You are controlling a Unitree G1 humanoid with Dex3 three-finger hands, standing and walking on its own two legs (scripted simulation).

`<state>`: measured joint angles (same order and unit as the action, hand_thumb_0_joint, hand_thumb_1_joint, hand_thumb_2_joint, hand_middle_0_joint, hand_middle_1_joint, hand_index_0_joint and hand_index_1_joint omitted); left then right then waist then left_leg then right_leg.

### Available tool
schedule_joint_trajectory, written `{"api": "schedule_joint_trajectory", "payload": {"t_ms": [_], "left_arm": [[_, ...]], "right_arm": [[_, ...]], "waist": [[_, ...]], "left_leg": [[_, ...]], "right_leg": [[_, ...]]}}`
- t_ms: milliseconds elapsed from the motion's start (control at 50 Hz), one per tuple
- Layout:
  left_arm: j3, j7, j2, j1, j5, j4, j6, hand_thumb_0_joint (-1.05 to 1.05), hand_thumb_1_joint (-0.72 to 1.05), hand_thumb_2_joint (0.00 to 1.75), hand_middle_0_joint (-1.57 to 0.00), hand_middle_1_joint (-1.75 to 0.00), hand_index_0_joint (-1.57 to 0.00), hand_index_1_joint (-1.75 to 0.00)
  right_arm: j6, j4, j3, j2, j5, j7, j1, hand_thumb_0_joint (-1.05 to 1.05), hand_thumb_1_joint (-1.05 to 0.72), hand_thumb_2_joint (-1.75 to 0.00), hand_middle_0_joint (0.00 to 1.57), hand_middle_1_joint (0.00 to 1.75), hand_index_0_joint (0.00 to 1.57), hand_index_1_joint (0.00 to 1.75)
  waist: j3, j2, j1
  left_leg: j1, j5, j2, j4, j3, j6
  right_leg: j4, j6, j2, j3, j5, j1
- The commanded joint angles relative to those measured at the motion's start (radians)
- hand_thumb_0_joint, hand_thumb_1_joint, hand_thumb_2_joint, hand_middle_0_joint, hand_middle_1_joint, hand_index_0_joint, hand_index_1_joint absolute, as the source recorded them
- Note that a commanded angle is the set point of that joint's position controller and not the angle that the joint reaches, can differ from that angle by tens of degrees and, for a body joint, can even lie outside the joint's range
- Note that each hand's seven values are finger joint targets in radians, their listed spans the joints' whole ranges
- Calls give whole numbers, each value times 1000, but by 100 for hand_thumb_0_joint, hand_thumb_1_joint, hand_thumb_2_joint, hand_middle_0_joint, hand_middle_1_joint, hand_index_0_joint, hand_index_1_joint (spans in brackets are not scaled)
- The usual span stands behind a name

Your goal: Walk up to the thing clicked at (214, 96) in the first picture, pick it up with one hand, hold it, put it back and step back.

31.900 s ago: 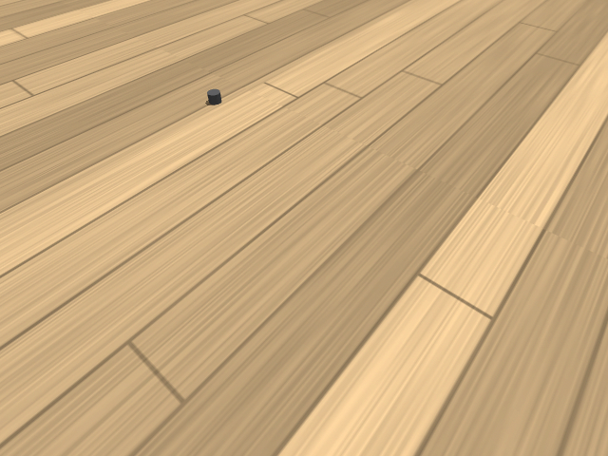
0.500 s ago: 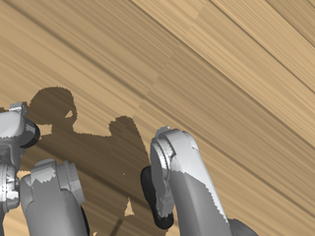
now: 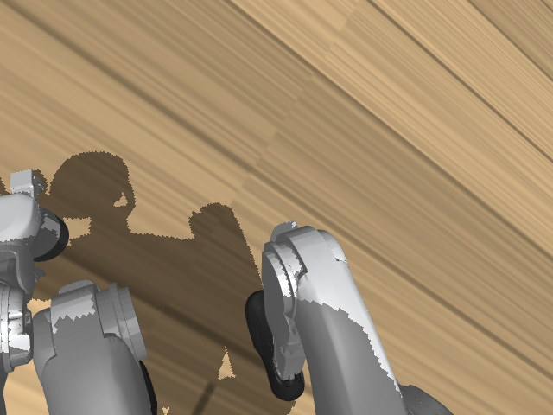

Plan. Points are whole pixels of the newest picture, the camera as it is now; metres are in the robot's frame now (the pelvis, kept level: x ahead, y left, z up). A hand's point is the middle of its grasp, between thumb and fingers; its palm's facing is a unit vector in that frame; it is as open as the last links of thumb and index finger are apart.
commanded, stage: open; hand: left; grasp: from above
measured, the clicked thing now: (35, 234) +0.41 +0.24 -0.27
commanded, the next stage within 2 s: withdraw in 0.12 s
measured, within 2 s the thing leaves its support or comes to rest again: neither
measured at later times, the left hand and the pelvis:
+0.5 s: hand (5, 226) +0.41 +0.26 -0.20, palm faces -0.34 -0.13 -0.93, open 13.9 cm; pelvis +0.01 +0.00 +0.01, yaw +1 degrees
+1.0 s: hand (14, 260) +0.35 +0.22 -0.08, palm faces -0.52 -0.07 -0.85, open 14.0 cm; pelvis -0.02 -0.02 +0.09, yaw +8 degrees
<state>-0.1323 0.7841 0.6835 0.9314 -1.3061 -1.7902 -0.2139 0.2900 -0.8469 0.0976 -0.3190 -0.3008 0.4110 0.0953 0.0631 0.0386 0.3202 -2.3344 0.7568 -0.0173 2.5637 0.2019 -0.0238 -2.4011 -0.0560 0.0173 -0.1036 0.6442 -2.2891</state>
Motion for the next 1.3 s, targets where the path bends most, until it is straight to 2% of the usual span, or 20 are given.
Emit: {"api": "schedule_joint_trajectory", "payload": {"t_ms": [0, 40, 100, 240, 320, 380, 420, 440, 540, 600, 680, 780, 840, 940, 1040, 1120, 1160, 1220, 1240, 1280], "left_arm": [[-12, 48, 163, 231, 1, 100, 1, 0, -43, 97, -7, -109, -10, -106], [26, 40, 124, 246, 0, 73, 5, 0, -43, 96, -7, -109, -9, -106], [-10, 40, 164, 241, 7, 99, 7, 0, -44, 95, -6, -108, -9, -105], [4, 29, 155, 234, 8, 74, 10, 0, -49, 97, -6, -103, -8, -101], [-50, 39, 202, 252, 19, 179, 15, 0, -51, 98, -6, -103, -8, -101], [-53, 24, 186, 230, 42, 282, 24, 0, -52, 99, -6, -102, -7, -101], [-24, 6, 132, 170, 68, 419, 44, 0, -53, 100, -7, -101, -7, -101], [29, -11, 61, 161, 87, 441, 56, 0, -54, 100, -6, -101, -7, -101], [69, -103, 1, 111, 141, 644, 152, 0, -55, 101, -7, -101, -6, -102], [127, -186, -72, 63, 182, 607, 219, 0, -57, 104, -8, -101, -6, -103], [205, -331, -144, 33, 248, 600, 237, 0, -57, 104, -9, -100, -7, -103], [271, -450, -182, 55, 246, 609, 169, 0, -56, 105, -8, -103, -7, -105], [264, -432, -153, 113, 187, 604, 116, 0, -53, 102, -10, -102, -9, -103], [236, -304, -129, 158, 72, 441, 66, 0, -53, 102, -8, -102, -8, -103], [130, -153, 10, 314, 17, 395, 67, 0, -54, 102, -8, -102, -8, -102], [94, -103, 50, 361, 30, 376, 97, 0, -56, 102, -7, -102, -7, -103], [44, -106, 107, 330, 65, 467, 110, 0, -57, 102, -7, -102, -7, -103], [73, -164, 64, 298, 100, 530, 131, 0, -48, 94, -15, -94, -15, -94], [57, -188, 91, 284, 124, 578, 132, 0, -53, 100, -8, -102, -8, -102], [64, -243, 87, 193, 145, 574, 146, 0, -37, 96, -24, -86, -23, -86]], "right_arm": [[0, -14, -84, -295, 7, -7, 193, 0, -88, -90, 20, 30, 20, 30], [2, -6, -90, -299, 6, -5, 176, 0, -88, -90, 20, 30, 20, 30], [4, -11, -83, -294, 9, -6, 186, 0, -88, -89, 20, 30, 20, 30], [15, -3, -80, -300, 9, 0, 185, 0, -90, -90, 20, 30, 20, 30], [15, -9, -94, -297, 15, 4, 208, 0, -90, -90, 20, 30, 20, 30], [6, -7, -129, -300, 38, 5, 199, 0, -90, -90, 20, 30, 20, 30], [-15, 14, -153, -291, 66, 2, 180, 0, -90, -90, 20, 30, 20, 30], [-26, 16, -160, -271, 88, 4, 171, 0, -91, -90, 20, 30, 20, 30], [-103, 32, -227, -261, 168, -27, 199, 0, -90, -90, 20, 30, 20, 30], [-150, 50, -245, -243, 199, -62, 213, 0, -91, -91, 20, 30, 20, 30], [-187, 64, -245, -211, 216, -121, 206, 0, -91, -91, 20, 30, 20, 30], [-203, 114, -215, -181, 224, -206, 165, 0, -91, -91, 20, 30, 20, 30], [-206, 131, -195, -174, 215, -247, 142, 0, -91, -90, 20, 30, 20, 30], [-182, 122, -166, -166, 180, -284, 105, 0, -90, -90, 20, 30, 20, 30], [-149, 101, -153, -179, 132, -277, 131, 0, -91, -90, 20, 30, 20, 30], [-131, 78, -155, -184, 105, -250, 148, 0, -91, -90, 20, 30, 20, 30], [-138, 81, -166, -189, 110, -243, 160, 0, -91, -90, 20, 30, 20, 30], [-151, 75, -182, -184, 121, -228, 183, 0, -88, -89, 20, 30, 20, 30], [-160, 74, -189, -187, 134, -231, 207, 0, -90, -90, 20, 30, 20, 30], [-176, 83, -206, -191, 157, -233, 238, 0, -88, -89, 20, 30, 20, 30]], "waist": [[-661, -362, 24], [-603, -342, 52], [-638, -355, 30], [-604, -316, 47], [-718, -395, 5], [-780, -475, -22], [-887, -517, -73], [-877, -514, -73], [-1010, -446, -142], [-878, -245, -106], [-776, -96, -102], [-674, -2, -104], [-641, -22, -118], [-621, -97, -104], [-758, -210, -108], [-809, -306, -96], [-914, -368, -135], [-996, -361, -115], [-1056, -361, -135], [-1060, -308, -147]], "left_leg": [[440, -218, 1, -298, -109, 33], [408, -179, 2, -287, -107, 35], [425, -193, 0, -291, -110, 35], [393, -191, -1, -271, -120, 42], [475, -237, -3, -295, -119, 30], [532, -247, 0, -321, -127, 20], [584, -278, 0, -356, -142, 16], [578, -270, -1, -372, -147, 15], [641, -305, 2, -452, -171, 26], [524, -236, -4, -485, -178, 52], [452, -162, -13, -529, -181, 65], [398, -97, -28, -551, -204, 67], [403, -85, -34, -547, -211, 62], [414, -44, -36, -547, -197, 55], [487, -99, -36, -503, -212, 49], [533, -115, -25, -484, -206, 38], [572, -161, -25, -482, -213, 35], [622, -216, -20, -478, -209, 36], [627, -250, -20, -480, -211, 40], [629, -289, -22, -494, -213, 44]], "right_leg": [[204, 81, 41, -123, -206, 377], [197, 81, 37, -122, -182, 344], [207, 81, 37, -119, -193, 369], [212, 76, 38, -113, -193, 373], [203, 81, 31, -116, -229, 399], [197, 89, 24, -111, -238, 381], [217, 97, 24, -97, -263, 399], [215, 100, 21, -93, -258, 373], [295, 102, 19, -48, -295, 419], [384, 93, 26, -26, -245, 459], [469, 85, 26, 4, -152, 537], [547, 87, 23, 40, -27, 587], [545, 94, 21, 48, -4, 558], [476, 102, 19, 39, 23, 439], [437, 97, 4, 41, -15, 429], [396, 101, 2, 23, -27, 407], [378, 103, -7, 20, -68, 439], [370, 99, -4, -8, -150, 479], [379, 97, -3, -2, -185, 536], [393, 94, -4, -7, -231, 580]]}}
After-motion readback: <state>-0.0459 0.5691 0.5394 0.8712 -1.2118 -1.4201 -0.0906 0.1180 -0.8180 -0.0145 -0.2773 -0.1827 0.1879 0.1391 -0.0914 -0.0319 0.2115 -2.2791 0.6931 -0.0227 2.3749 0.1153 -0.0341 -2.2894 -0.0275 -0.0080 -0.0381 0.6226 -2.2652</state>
